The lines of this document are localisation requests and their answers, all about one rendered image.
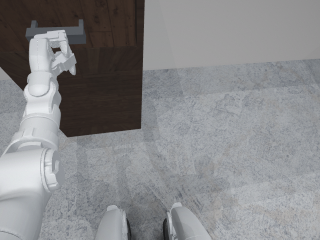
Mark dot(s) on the left robot thigh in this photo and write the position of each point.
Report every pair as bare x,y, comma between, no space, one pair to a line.
112,226

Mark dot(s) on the robot left forearm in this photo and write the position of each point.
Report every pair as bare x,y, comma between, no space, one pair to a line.
40,122

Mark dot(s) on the drawer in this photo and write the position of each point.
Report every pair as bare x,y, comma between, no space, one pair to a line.
107,23

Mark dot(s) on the handle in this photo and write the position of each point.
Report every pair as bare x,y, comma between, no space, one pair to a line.
75,34

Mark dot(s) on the right robot shin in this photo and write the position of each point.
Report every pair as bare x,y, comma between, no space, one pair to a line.
178,204

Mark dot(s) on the robot left upper arm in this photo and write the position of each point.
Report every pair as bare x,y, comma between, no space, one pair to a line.
27,180

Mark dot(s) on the left robot hand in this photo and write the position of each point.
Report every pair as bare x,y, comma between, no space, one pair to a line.
42,58

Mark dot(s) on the cabinet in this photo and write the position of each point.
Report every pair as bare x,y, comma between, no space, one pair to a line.
105,94

